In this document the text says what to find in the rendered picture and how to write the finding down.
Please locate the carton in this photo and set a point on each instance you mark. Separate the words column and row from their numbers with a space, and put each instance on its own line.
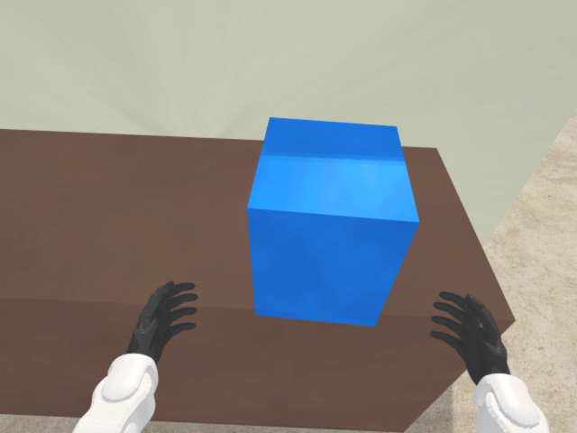
column 331, row 216

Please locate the left robot forearm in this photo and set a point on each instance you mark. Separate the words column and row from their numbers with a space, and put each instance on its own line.
column 123, row 402

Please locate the right robot forearm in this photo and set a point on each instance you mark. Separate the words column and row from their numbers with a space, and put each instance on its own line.
column 504, row 405

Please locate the robot left hand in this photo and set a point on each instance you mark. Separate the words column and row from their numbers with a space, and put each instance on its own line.
column 153, row 331

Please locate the robot right hand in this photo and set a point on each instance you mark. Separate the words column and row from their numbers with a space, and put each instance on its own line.
column 481, row 347

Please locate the pedestal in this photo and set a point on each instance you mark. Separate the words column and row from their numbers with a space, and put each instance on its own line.
column 92, row 224

